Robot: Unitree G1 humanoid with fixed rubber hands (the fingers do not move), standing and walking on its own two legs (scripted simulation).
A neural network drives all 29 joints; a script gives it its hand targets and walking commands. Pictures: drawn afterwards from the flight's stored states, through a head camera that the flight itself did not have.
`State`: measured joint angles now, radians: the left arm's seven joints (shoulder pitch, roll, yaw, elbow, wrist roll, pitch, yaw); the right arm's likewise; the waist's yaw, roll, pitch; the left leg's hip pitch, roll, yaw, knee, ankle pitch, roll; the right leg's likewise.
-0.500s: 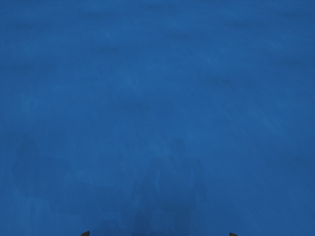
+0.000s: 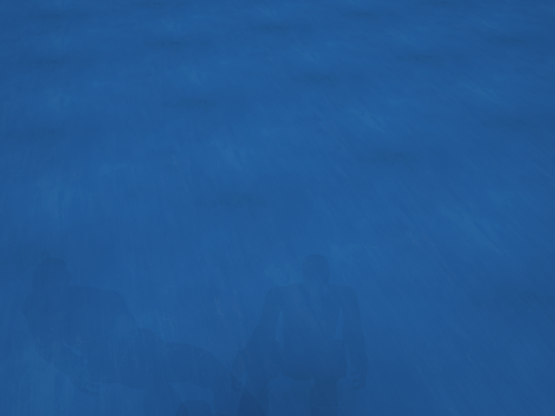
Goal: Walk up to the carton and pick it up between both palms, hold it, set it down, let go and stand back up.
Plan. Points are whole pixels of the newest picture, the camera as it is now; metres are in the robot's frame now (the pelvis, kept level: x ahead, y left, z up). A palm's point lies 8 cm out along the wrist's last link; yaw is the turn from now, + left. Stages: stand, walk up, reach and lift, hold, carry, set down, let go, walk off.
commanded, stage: stand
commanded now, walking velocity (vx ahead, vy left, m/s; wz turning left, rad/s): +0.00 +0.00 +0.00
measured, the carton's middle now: out of the picture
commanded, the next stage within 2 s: none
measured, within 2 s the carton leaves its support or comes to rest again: neither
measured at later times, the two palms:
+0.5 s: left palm out of the picture -0.02 +0.19 -0.15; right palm out of the picture -0.03 -0.19 -0.15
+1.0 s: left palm out of the picture -0.02 +0.18 -0.15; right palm out of the picture -0.03 -0.19 -0.15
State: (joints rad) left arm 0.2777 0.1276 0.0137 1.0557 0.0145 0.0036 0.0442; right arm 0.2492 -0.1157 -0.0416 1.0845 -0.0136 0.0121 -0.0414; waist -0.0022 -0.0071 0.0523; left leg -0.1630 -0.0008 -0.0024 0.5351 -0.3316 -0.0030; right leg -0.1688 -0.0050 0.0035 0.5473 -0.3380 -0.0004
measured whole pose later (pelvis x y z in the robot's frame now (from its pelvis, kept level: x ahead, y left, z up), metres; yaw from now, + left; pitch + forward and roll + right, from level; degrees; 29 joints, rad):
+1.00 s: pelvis +0.00 -0.01 +0.01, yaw +0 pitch -3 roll +0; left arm 0.29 0.08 0.00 1.19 0.01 -0.01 0.05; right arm 0.28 -0.07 -0.02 1.22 -0.01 0.00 -0.05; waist 0.00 0.00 0.07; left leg -0.10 0.01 0.00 0.46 -0.30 -0.01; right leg -0.11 0.01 0.01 0.47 -0.30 -0.01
